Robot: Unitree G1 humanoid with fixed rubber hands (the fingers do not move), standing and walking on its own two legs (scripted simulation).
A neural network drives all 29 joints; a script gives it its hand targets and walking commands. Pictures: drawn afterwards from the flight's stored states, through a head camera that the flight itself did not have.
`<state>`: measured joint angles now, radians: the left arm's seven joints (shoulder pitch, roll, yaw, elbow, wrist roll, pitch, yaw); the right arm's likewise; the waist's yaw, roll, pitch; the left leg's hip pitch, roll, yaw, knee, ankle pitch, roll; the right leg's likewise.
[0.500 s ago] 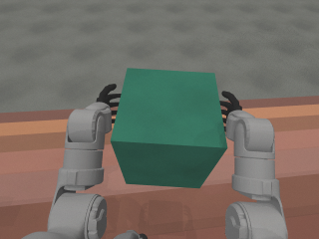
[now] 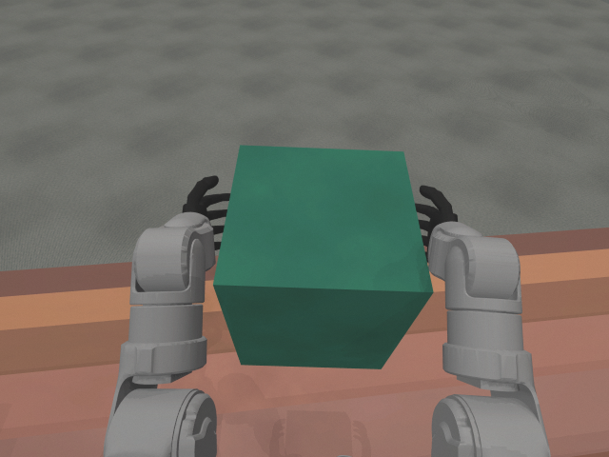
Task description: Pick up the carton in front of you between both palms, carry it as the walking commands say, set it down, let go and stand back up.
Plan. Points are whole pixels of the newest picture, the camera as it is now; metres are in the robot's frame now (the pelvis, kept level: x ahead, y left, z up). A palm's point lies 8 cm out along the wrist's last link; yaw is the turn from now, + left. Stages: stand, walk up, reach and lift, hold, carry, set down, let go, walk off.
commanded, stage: carry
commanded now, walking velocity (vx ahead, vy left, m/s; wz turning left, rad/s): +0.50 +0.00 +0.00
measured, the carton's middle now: (316, 266) +0.36 -0.02 +0.07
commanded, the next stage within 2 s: none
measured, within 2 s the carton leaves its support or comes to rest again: neither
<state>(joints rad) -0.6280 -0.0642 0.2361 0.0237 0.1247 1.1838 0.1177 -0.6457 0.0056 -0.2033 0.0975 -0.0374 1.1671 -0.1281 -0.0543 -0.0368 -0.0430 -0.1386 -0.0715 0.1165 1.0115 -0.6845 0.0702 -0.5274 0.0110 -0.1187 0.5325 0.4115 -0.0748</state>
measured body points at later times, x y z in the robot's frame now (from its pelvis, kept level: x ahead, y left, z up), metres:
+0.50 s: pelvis +0.34 -0.03 -0.17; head +0.36 -0.05 +0.28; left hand +0.71 +0.10 -0.06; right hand +0.68 -0.20 -0.07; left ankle +0.39 +0.02 -0.89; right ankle +0.20 -0.06 -0.72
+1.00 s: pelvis +0.70 -0.11 -0.32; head +0.73 -0.11 +0.13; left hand +1.04 +0.06 -0.25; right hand +1.07 -0.24 -0.25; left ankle +0.71 +0.03 -0.95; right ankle +0.68 -0.16 -1.02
